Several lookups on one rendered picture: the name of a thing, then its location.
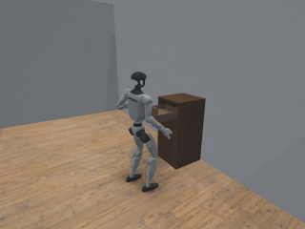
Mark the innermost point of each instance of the left robot forearm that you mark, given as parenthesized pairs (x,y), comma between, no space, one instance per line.
(125,105)

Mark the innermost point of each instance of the humanoid robot head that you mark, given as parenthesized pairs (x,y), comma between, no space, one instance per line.
(137,88)

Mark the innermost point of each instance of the robot right hand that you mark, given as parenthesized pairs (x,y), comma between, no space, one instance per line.
(167,133)

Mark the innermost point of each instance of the robot right upper arm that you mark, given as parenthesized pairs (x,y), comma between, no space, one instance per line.
(147,101)

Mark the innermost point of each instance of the right robot thigh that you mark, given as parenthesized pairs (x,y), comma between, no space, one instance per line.
(147,138)

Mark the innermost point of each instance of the cabinet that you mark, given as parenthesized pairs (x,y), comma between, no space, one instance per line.
(184,146)

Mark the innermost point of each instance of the robot left upper arm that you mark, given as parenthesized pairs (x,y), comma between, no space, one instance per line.
(123,99)

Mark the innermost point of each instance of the right robot forearm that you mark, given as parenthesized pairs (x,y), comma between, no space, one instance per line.
(157,125)

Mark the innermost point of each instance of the drawer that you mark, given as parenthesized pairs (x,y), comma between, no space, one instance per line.
(164,112)

